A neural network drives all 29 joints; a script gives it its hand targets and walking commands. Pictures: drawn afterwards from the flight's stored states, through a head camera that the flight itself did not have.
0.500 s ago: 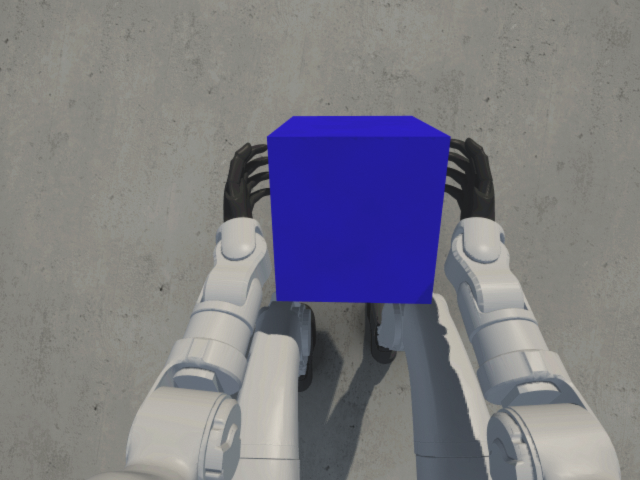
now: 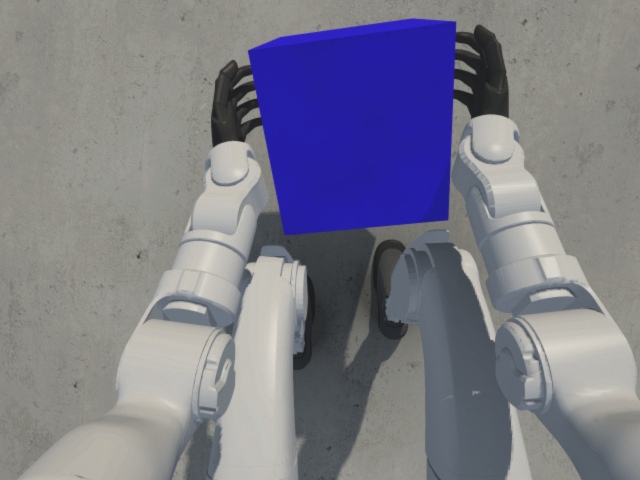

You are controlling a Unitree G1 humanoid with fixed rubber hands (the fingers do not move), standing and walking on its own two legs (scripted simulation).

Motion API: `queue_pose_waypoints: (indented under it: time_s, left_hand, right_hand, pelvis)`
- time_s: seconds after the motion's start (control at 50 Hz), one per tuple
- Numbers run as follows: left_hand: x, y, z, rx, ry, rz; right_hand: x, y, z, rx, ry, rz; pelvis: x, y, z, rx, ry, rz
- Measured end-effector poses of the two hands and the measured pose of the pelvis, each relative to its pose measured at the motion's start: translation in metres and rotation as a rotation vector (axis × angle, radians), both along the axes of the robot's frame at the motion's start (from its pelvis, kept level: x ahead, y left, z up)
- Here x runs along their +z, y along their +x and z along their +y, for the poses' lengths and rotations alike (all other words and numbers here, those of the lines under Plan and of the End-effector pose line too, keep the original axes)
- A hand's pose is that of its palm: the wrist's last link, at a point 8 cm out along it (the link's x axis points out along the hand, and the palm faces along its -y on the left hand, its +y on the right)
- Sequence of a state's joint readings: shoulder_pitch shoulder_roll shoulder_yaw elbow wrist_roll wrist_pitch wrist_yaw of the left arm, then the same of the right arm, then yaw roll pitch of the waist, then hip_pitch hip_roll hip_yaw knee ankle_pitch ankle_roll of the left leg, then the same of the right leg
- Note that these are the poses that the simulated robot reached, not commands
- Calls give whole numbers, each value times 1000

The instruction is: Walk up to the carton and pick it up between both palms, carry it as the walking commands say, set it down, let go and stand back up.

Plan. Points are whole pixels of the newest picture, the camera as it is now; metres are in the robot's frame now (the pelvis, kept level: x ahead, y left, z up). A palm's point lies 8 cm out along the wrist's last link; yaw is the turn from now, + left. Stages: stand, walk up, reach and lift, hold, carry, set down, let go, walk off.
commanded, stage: set down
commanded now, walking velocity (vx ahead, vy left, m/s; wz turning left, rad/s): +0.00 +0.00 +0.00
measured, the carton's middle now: (354, 117) +0.49 -0.02 -0.26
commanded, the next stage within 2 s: none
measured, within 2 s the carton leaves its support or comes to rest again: rests again in 1.88 s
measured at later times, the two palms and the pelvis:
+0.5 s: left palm (244, 129) +0.48 +0.12 -0.23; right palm (470, 97) +0.50 -0.16 -0.21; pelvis -0.03 +0.00 -0.08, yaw +1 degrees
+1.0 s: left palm (259, 109) +0.51 +0.11 -0.28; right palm (470, 90) +0.52 -0.18 -0.27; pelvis -0.01 +0.00 -0.12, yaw +1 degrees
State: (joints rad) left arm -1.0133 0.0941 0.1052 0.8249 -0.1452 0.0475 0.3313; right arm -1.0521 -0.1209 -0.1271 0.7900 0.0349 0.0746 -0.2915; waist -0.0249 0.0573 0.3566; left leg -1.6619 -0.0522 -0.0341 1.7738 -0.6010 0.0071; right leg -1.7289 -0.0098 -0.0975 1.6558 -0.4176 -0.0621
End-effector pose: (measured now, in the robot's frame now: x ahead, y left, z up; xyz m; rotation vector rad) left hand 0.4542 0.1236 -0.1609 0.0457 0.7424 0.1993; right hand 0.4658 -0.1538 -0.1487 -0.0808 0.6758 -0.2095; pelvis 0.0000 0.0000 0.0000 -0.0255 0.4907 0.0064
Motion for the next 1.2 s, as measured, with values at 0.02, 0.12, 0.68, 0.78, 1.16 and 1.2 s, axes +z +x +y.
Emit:
queue_pose_waypoints:
  time_s: [0.02,0.12,0.68,0.78,1.16,1.2]
  left_hand:
    - [-4,1,0,0,2,-1]
    - [-28,6,2,-7,14,7]
    - [-110,40,-8,-88,-86,61]
    - [-111,45,-10,-106,-66,46]
    - [-127,68,-9,-152,-61,7]
    - [-129,70,-8,-155,-63,5]
  right_hand:
    - [-5,1,0,1,2,-2]
    - [-31,5,2,6,3,2]
    - [-112,36,-18,-17,39,73]
    - [-113,39,-20,-12,41,75]
    - [-128,61,-25,47,60,64]
    - [-129,63,-26,48,60,64]
  pelvis:
    - [-3,-2,0,0,0,-10]
    - [-18,-13,-1,2,0,-66]
    - [-93,-18,-2,12,3,-22]
    - [-100,-16,-2,11,3,-31]
    - [-123,-8,-1,9,3,24]
    - [-125,-7,-1,9,2,32]
